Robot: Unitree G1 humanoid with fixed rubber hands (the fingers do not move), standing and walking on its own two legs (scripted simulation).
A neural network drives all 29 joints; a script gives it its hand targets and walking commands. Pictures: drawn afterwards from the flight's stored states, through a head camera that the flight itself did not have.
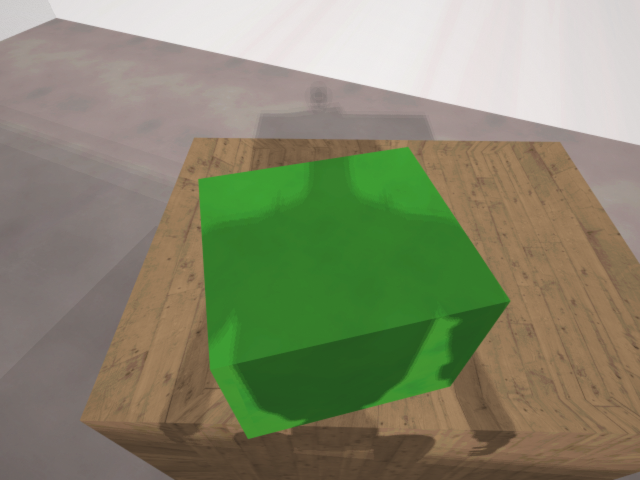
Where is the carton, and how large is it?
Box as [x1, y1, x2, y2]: [198, 147, 509, 438]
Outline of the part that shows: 408,147 198,179 210,370 248,438 449,386 509,302 509,299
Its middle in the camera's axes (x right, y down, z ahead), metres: +0.02 +0.06 +0.57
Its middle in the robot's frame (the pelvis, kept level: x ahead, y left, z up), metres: +0.39 +0.00 -0.01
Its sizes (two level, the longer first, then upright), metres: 0.318 0.286 0.251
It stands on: a pedestal, 0.63 m high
